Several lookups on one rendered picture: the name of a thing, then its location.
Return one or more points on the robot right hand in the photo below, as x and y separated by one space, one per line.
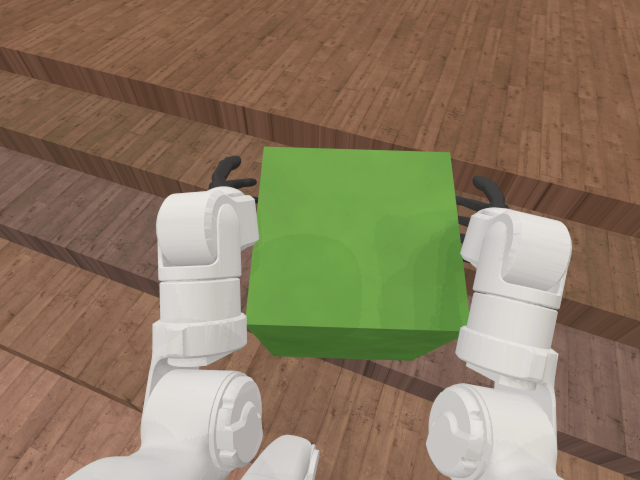
492 192

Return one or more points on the robot left hand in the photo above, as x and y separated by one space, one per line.
223 170

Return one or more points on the robot left upper arm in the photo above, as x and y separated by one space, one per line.
197 425

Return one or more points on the robot right forearm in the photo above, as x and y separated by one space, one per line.
521 261

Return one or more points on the carton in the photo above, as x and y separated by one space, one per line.
358 254

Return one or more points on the robot left forearm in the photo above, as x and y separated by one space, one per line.
200 238

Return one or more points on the robot right upper arm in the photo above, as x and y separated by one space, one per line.
480 433

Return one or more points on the left robot thigh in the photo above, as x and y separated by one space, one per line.
288 457

